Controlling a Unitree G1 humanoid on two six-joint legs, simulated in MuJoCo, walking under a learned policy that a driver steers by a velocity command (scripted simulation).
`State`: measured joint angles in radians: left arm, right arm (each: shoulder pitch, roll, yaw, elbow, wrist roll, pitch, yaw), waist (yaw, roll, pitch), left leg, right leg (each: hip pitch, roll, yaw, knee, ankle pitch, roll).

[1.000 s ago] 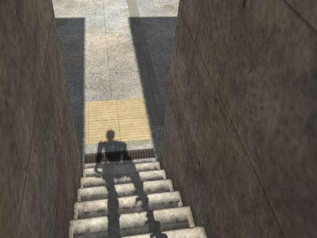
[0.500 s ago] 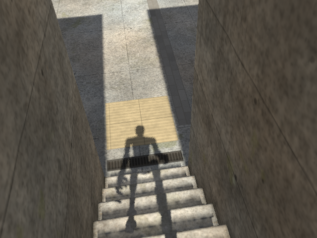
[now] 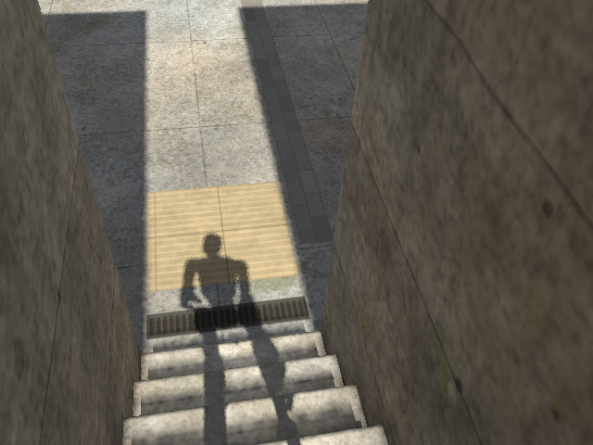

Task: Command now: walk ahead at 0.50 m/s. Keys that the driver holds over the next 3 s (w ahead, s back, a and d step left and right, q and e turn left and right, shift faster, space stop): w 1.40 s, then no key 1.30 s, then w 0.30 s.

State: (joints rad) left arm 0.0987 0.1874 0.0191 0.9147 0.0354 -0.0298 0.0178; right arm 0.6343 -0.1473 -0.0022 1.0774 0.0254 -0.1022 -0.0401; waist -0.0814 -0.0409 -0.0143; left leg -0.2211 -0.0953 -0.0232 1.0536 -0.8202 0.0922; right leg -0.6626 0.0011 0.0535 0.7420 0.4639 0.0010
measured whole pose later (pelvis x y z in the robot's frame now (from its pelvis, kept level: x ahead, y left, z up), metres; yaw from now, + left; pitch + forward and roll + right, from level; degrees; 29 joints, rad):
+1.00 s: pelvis +0.55 +0.02 -0.45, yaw -1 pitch -1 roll +2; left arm 0.13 0.19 0.03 0.85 0.02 -0.06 0.03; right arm 0.58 -0.16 -0.03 1.02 -0.01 -0.07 -0.04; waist -0.09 -0.06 -0.01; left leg -0.31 -0.17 -0.01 1.48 -0.84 0.13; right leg -0.37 0.03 0.01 0.48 0.39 -0.03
